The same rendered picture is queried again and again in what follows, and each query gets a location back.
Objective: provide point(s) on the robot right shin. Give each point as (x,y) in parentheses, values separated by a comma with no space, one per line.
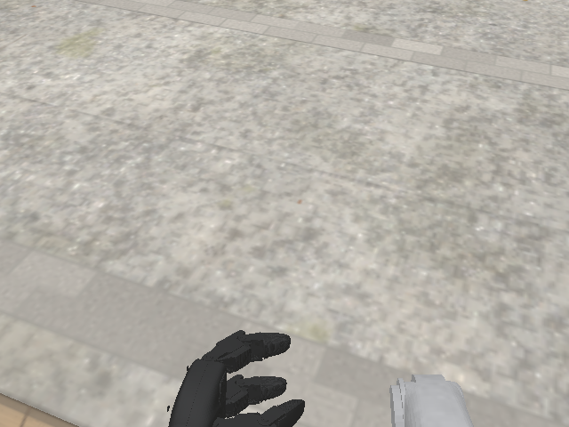
(459,388)

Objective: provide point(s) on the robot left hand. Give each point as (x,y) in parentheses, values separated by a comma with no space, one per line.
(206,397)

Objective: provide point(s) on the right robot thigh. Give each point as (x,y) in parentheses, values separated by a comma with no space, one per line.
(427,401)

